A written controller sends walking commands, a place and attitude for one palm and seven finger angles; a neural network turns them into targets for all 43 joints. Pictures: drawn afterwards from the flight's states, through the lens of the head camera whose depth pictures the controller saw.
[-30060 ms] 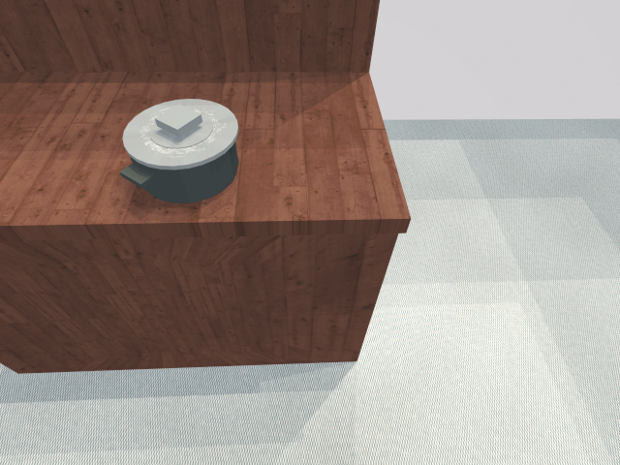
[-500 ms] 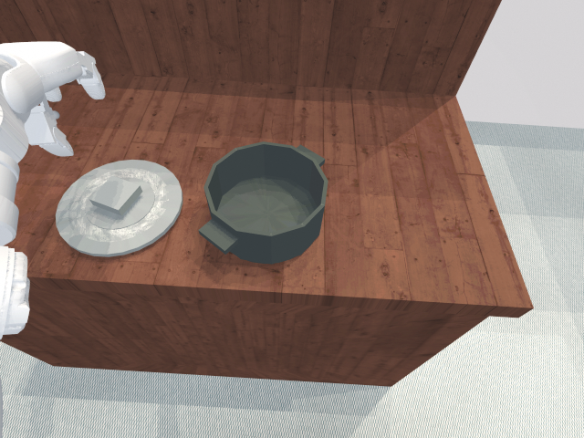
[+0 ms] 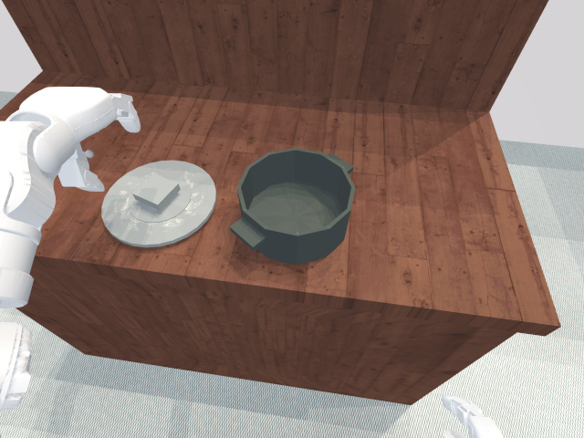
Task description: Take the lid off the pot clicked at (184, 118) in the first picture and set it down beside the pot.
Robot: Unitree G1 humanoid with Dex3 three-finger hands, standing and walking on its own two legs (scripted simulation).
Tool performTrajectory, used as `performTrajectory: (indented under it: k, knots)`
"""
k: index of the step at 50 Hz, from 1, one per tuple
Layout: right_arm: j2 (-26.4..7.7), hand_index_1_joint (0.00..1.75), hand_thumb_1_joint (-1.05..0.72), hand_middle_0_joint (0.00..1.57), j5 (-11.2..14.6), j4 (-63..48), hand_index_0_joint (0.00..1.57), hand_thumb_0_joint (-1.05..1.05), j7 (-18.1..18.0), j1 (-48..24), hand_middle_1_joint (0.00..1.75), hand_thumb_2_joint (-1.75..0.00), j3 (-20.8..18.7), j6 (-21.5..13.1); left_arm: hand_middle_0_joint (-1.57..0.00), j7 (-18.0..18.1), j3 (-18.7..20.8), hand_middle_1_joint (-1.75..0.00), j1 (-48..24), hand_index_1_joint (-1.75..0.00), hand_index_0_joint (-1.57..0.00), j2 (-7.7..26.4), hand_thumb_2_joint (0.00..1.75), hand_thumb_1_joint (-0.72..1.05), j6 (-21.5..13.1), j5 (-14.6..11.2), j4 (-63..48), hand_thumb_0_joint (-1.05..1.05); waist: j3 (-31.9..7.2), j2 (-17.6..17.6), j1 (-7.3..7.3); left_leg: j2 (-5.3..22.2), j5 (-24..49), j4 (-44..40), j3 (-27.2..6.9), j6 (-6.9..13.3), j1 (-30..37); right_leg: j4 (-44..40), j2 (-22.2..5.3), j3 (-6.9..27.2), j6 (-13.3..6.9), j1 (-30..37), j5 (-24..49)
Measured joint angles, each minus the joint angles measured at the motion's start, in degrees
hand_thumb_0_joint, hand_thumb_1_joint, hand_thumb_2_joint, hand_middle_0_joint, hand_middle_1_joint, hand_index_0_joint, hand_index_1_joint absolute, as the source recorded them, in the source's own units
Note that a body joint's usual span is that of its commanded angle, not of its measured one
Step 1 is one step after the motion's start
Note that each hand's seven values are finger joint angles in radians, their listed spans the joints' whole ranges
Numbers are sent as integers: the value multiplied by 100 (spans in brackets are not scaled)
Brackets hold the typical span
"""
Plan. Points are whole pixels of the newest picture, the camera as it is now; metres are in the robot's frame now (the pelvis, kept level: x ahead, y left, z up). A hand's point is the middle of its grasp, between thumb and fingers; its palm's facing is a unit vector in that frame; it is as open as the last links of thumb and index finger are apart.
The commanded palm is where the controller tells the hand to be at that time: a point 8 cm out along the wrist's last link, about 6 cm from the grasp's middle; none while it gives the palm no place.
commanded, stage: draw the hand back to the body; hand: left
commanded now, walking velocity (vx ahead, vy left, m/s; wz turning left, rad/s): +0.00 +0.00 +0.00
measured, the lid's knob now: (157, 191) +0.49 +0.26 +0.02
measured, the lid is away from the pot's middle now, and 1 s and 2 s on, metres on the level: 0.24 0.24 0.24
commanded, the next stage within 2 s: step back with the hand held close in 1.76 s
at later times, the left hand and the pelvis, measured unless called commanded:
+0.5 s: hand (121, 146) +0.37 +0.20 +0.22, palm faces +0.39 -0.88 -0.27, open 10.0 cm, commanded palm +0.32 +0.24 +0.23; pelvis +0.02 -0.05 +0.00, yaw -3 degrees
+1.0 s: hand (137, 226) +0.28 +0.16 +0.21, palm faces +0.46 -0.85 -0.26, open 7.7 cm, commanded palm +0.23 +0.20 +0.22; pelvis +0.00 -0.10 +0.00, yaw -2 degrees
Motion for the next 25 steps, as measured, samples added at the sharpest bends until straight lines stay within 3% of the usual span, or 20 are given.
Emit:
performTrajectory:
  k: [2,4,6,8,12,15,21,25]
  knots:
    - [63,30,-91,20,-31,-97,20,1,-99,30,30,-90,-18,-195,-42,571,450,-75,193,-74,-43,-268,78,-8,-186,-1608,22,0,137,-20,131,2,-10,-26,34,-31,168,49,9,42,-109,121,-87]
    - [169,30,-91,20,-60,-105,20,1,-213,95,30,-90,46,-441,-42,1343,702,-75,468,-74,-43,-679,78,-8,-373,-2895,-199,0,269,-108,237,-10,1,-143,61,-78,422,169,38,160,-211,256,-275]
    - [292,30,-91,20,-95,-27,20,1,-277,127,30,-90,171,-638,-42,1954,847,-75,773,-74,-43,-1121,78,-8,-522,-3841,-534,0,304,-254,266,-36,12,-221,62,-86,602,224,62,267,-254,367,-275]
    - [396,30,-91,20,-157,109,20,1,-302,65,30,-90,312,-753,-42,2390,1085,-75,1099,-74,-43,-1417,78,-8,-654,-4372,-783,0,307,-354,209,10,-51,-168,73,-92,708,198,108,299,-136,498,-243]
    - [540,30,-91,20,-251,240,21,1,-337,72,30,-90,370,-989,-42,2990,1647,-73,1486,-73,-42,-1552,79,-5,-652,-4838,-1090,0,295,-440,67,167,-209,-51,111,-207,831,123,245,295,-32,676,-222]
    - [493,30,-91,20,-287,284,21,1,-299,169,30,-90,282,-1191,-41,3248,1945,-71,1787,-71,-41,-1620,79,-1,-673,-5083,-1561,0,311,-385,94,233,-261,-58,181,-258,922,200,257,146,-110,705,-261]
    - [256,30,-91,20,-274,502,20,1,-236,170,30,-90,142,-1128,-37,3330,2166,-66,2463,-65,-37,-1661,81,10,-682,-5366,-2037,0,278,-172,99,318,-368,41,209,-323,882,200,314,124,78,699,-337]
    - [191,30,-91,20,-251,553,20,1,-257,152,30,-90,55,-1090,-35,3369,2427,-62,2983,-61,-36,-1626,82,19,-551,-5438,-2392,0,296,-133,77,394,-358,-12,189,-423,940,178,390,107,-13,741,-349]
